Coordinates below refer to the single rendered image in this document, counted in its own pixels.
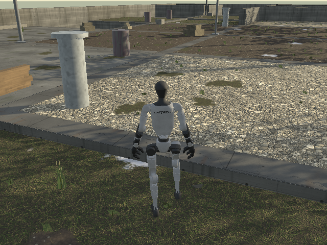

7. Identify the right robot shin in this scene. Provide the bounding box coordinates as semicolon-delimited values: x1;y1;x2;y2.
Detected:
173;159;180;193

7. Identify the left robot hand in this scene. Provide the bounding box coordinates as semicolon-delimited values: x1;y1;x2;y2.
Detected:
132;146;144;159

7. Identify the right robot forearm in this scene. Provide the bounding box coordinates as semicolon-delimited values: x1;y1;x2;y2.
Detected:
182;123;193;147

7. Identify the right robot hand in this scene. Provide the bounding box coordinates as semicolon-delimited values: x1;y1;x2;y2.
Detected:
183;146;195;159

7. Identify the humanoid robot head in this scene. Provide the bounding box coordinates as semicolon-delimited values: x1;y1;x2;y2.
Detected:
153;81;171;106

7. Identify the robot right upper arm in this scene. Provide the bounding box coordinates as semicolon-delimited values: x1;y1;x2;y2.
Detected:
173;103;187;131

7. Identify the robot left upper arm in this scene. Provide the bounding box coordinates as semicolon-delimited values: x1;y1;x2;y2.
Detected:
138;104;152;132

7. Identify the left robot forearm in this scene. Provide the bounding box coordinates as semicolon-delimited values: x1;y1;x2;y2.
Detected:
133;125;143;148

